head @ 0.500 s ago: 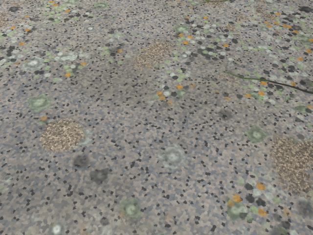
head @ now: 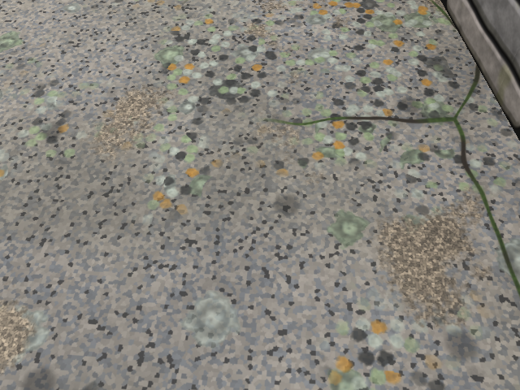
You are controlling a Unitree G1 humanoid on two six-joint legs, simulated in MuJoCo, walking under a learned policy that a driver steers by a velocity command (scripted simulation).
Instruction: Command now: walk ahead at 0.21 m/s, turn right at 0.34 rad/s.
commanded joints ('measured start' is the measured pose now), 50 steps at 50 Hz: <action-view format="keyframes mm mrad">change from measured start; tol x32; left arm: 1 48 119 19 -44 4 -26 4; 50 -23 86 -40 -62 12 7 50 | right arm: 1 174 -57 -15 7 0 32 3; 50 67 -91 -29 52 15 92 -1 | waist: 1 -42 -34 -165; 19 -45 248 -201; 50 -19 -141 -105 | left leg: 1 35 -17 32 -68 78 -11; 16 158 -95 65 -609 25 111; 19 530 289 -472 -762 1109 409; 38 301 51 -402 -866 254 232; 43 97 -246 -107 -481 -186 61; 50 193 -154 -72 -396 -88 -5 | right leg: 1 103 -266 153 -95 918 -96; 17 229 -322 48 201 758 -13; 20 -190 -47 63 783 -502 113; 42 186 -365 367 -233 -182 53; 50 159 -310 214 -110 402 -41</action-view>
